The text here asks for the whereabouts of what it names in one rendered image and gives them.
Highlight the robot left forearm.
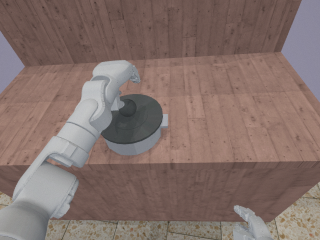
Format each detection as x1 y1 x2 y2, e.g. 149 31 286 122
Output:
12 73 119 202

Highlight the table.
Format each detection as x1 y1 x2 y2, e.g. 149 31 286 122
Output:
0 0 320 222

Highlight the robot right hand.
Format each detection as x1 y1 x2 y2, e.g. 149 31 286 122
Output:
233 205 272 240

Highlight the robot left hand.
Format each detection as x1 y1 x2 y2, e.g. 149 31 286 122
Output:
92 60 141 111

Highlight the lid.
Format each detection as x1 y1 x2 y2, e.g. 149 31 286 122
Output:
101 94 163 145

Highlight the knob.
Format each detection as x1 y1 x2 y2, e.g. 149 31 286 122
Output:
119 99 137 117

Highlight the pot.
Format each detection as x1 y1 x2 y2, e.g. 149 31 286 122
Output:
104 114 168 156

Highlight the robot left upper arm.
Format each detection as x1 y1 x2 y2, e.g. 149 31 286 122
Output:
0 160 79 240

